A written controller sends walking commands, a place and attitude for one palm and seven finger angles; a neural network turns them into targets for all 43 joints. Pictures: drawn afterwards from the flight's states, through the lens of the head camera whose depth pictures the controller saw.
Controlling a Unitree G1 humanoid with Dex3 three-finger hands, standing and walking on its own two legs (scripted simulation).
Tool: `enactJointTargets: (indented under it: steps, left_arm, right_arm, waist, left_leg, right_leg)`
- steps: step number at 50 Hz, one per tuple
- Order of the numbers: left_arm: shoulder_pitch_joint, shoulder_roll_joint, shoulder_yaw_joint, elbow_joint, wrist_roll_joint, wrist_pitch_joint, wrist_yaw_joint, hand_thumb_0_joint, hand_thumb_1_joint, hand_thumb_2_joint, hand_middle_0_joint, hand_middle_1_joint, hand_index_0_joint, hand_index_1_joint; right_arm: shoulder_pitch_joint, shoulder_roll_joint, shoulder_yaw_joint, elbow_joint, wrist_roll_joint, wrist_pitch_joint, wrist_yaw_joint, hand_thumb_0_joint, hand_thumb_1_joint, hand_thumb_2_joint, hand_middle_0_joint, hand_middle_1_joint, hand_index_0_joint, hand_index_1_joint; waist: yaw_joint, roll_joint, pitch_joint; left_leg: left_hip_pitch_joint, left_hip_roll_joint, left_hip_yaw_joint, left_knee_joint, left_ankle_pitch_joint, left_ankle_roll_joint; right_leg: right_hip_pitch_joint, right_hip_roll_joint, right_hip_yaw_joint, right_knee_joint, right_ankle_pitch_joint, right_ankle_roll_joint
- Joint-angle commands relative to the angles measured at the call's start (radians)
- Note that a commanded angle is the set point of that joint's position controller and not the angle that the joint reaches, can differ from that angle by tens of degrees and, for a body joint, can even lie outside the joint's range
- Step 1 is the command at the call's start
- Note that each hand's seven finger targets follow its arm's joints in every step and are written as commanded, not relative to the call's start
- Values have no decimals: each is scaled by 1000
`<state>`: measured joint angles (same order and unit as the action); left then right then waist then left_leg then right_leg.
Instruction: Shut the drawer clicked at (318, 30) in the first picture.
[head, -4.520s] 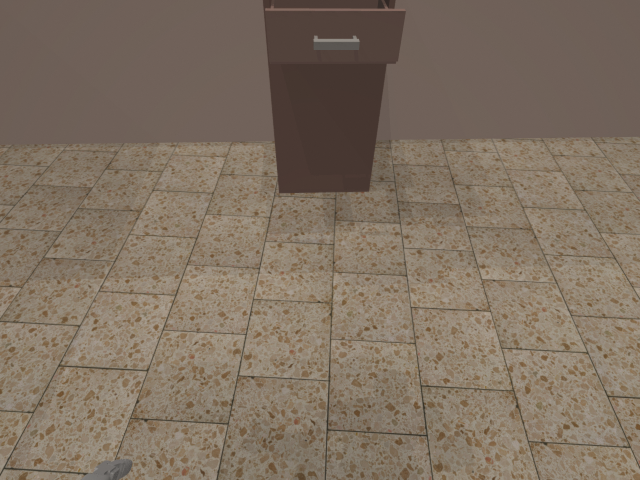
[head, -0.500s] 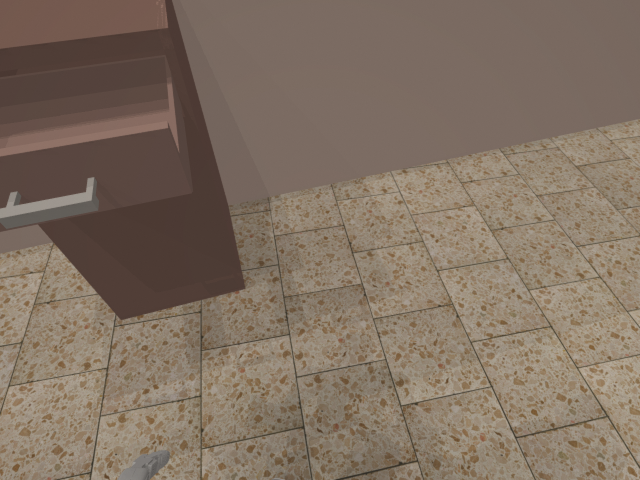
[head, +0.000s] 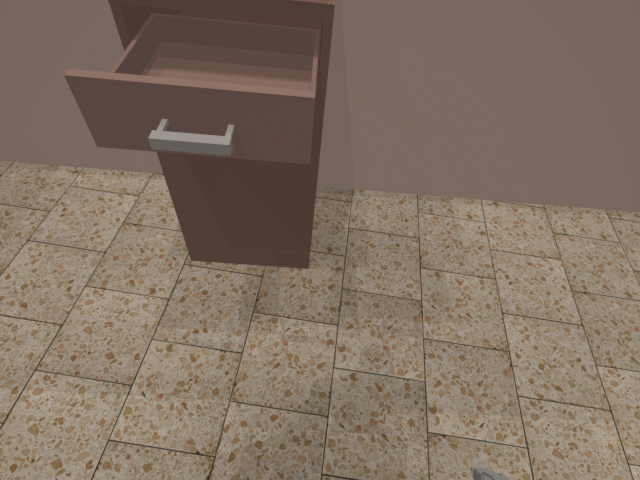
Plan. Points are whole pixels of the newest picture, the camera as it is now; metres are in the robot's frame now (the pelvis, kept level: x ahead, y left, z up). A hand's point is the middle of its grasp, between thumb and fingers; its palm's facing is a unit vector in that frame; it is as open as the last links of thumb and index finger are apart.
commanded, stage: take the last steps up to it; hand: left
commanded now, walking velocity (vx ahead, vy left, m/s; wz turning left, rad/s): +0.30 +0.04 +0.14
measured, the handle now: (194, 135) +0.59 +0.28 +0.05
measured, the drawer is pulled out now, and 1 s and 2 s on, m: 0.26 0.26 0.26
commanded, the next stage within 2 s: come to a stop and stand still in 0.88 s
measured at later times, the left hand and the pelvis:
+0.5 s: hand out of the picture +0.10 +0.16 -0.15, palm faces +0.16 -0.96 -0.22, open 7.3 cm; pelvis +0.09 -0.02 +0.01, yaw +5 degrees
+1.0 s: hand (163, 417) +0.21 +0.25 -0.17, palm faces +0.14 -0.98 -0.16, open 7.4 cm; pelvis +0.23 +0.08 +0.01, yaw +3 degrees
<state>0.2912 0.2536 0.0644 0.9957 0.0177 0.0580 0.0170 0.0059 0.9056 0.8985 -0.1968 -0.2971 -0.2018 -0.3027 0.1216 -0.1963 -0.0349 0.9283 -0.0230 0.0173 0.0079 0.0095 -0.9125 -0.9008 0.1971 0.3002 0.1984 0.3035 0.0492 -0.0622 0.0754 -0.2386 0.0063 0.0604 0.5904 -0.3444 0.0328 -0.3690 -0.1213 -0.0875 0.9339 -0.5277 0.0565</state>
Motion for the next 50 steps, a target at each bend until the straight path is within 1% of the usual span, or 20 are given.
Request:
enactJointTargets:
  steps: [1, 5, 11, 15, 16, 17, 18, 20, 22, 25, 34, 36, 38, 39, 40, 41, 42, 45, 47, 50]
  left_arm:
    - [-69, 62, 9, -84, 8, -42, -20, 0, 900, 900, -200, -300, -200, -300]
    - [-50, 35, -3, -59, 9, -53, -30, 0, 900, 900, -200, -300, -200, -300]
    - [-104, 2, -12, -78, 8, -69, -33, 0, 900, 900, -200, -300, -200, -300]
    - [52, 10, -1, -17, 10, -90, -29, 0, 900, 900, -200, -300, -200, -300]
    - [145, 62, 10, 12, 16, -102, -21, 0, 900, 900, -200, -300, -200, -300]
    - [238, 153, 31, 36, 20, -112, -13, 0, 900, 900, -200, -300, -200, -300]
    - [278, 170, 31, 39, 4, -107, -6, 0, 900, 900, -200, -300, -200, -300]
    - [155, 107, 22, 19, 1, -112, 1, 0, 900, 900, -200, -300, -200, -300]
    - [82, 31, 0, 2, 2, -121, 4, 0, 900, 900, -200, -300, -200, -300]
    - [107, 3, -9, 27, 2, -136, 4, 0, 900, 900, -200, -300, -200, -300]
    - [192, 33, -4, 99, 11, -139, 5, 0, 900, 900, -200, -300, -200, -300]
    - [181, 39, 2, 102, 11, -131, 8, 0, 900, 900, -200, -300, -200, -300]
    - [166, 25, 3, 109, 6, -122, 10, 0, 900, 900, -200, -300, -200, -300]
    - [197, -11, -5, 110, 2, -118, 7, 0, 900, 900, -200, -300, -200, -300]
    - [237, -60, -13, 99, -11, -115, 5, 0, 900, 900, -200, -300, -200, -300]
    - [197, -55, -16, 75, -5, -114, 8, 0, 900, 900, -200, -300, -200, -300]
    - [149, -50, -13, 69, -1, -110, 10, 0, 900, 900, -200, -300, -200, -300]
    - [91, -68, -11, 89, 3, -99, -4, 0, 900, 900, -200, -300, -200, -300]
    - [120, -92, -14, 98, 5, -82, -6, 0, 900, 900, -200, -300, -200, -300]
    - [127, -99, -16, 94, 5, -62, -1, 0, 900, 900, -200, -300, -200, -300]
  right_arm:
    - [95, -172, -37, -16, 1, -23, -30, 0, -900, -900, 200, 300, 200, 300]
    - [165, -155, -33, 14, 5, -46, -31, 0, -900, -900, 200, 300, 200, 300]
    - [211, -150, -38, 56, -3, -54, -28, 0, -900, -900, 200, 300, 200, 300]
    - [183, -124, -27, 79, 3, -54, -26, 0, -900, -900, 200, 300, 200, 300]
    - [184, -87, -21, 79, 11, -59, -22, 0, -900, -900, 200, 300, 200, 300]
    - [183, -34, -13, 51, 15, -65, -14, 0, -900, -900, 200, 300, 200, 300]
    - [131, -89, -24, 27, 3, -60, -10, 0, -900, -900, 200, 300, 200, 300]
    - [122, -88, -38, 51, -1, -49, 1, 0, -900, -900, 200, 300, 200, 300]
    - [166, -56, -36, 81, -5, -38, 9, 0, -900, -900, 200, 300, 200, 300]
    - [209, -8, -31, 108, -4, -28, 13, 0, -900, -900, 200, 300, 200, 300]
    - [35, 14, -21, 42, 6, -49, 27, 0, -900, -900, 200, 300, 200, 300]
    - [52, 8, -22, 44, 7, -57, 25, 0, -900, -900, 200, 300, 200, 300]
    - [186, -23, -30, 91, 0, -69, 11, 0, -900, -900, 200, 300, 200, 300]
    - [304, -96, -44, 125, -6, -77, 1, 0, -900, -900, 200, 300, 200, 300]
    - [397, -199, -67, 138, -12, -82, -13, 0, -900, -900, 200, 300, 200, 300]
    - [437, -220, -63, 147, 1, -69, -23, 0, -900, -900, 200, 300, 200, 300]
    - [374, -184, -55, 141, 2, -66, -28, 0, -900, -900, 200, 300, 200, 300]
    - [211, -72, -20, 110, 4, -84, -34, 0, -900, -900, 200, 300, 200, 300]
    - [201, -46, -11, 113, 7, -92, -36, 0, -900, -900, 200, 300, 200, 300]
    - [187, -32, -9, 107, 6, -93, -41, 0, -900, -900, 200, 300, 200, 300]
  waist:
    - [-71, 280, -31]
    - [-73, 189, -25]
    - [-79, 184, 17]
    - [6, 91, -3]
    - [44, -24, -29]
    - [72, -270, -45]
    - [86, -180, -34]
    - [30, -133, 83]
    - [-28, -34, 96]
    - [-55, -25, 69]
    - [-8, -74, 63]
    - [-20, -80, 47]
    - [-85, -16, -19]
    - [-120, 122, -108]
    - [-135, 366, -219]
    - [-143, 364, -241]
    - [-131, 277, -175]
    - [-69, 176, -26]
    - [-39, 153, -21]
    - [-19, 121, -36]
  left_leg:
    - [118, 238, -260, -328, 219, 133]
    - [163, 218, -253, -362, 196, 156]
    - [102, 232, -281, -383, 64, 174]
    - [-91, 153, -214, -212, -27, 107]
    - [-211, 75, -137, -32, -84, 61]
    - [-388, -38, -5, 248, -182, 13]
    - [-427, -7, -60, 423, -240, 12]
    - [-439, 60, -95, 556, -72, 13]
    - [-375, 95, -85, 543, 55, -8]
    - [-338, 97, -39, 482, 141, -36]
    - [-262, 86, 46, 114, 147, -39]
    - [-177, 69, 50, 48, 129, -23]
    - [52, 35, 68, -87, 191, -14]
    - [248, 105, -5, -117, 252, 1]
    - [422, 356, -313, -181, 386, 89]
    - [417, 438, -423, -271, 431, 152]
    - [325, 428, -352, -295, 371, 164]
    - [78, 349, -184, -338, 441, 134]
    - [6, 294, -88, -360, 476, 108]
    - [8, 286, -57, -373, 543, 119]
  right_leg:
    - [-201, 6, 52, 187, 105, -10]
    - [-189, 21, 29, 72, 147, -7]
    - [-78, 30, 8, -195, 135, -17]
    - [268, 70, -1, -453, 270, -34]
    - [417, -28, 127, -543, 162, -60]
    - [514, -270, 477, -698, 42, -157]
    - [440, -352, 611, -794, -60, -226]
    - [255, -303, 528, -837, -185, -213]
    - [158, -233, 325, -823, 3, -176]
    - [169, -161, 147, -804, 275, -160]
    - [249, -168, 71, -726, 532, -184]
    - [245, -166, 65, -675, 545, -175]
    - [194, -109, 18, -487, 582, -142]
    - [114, -52, -21, -279, 490, -109]
    - [-79, 75, -95, -15, 90, -62]
    - [-150, 102, -5, 180, -101, -68]
    - [-174, 57, 36, 263, -64, -81]
    - [-156, -14, 66, 276, 115, -58]
    - [-84, -6, 51, 215, 178, -45]
    - [-71, -4, 57, 113, 232, -29]
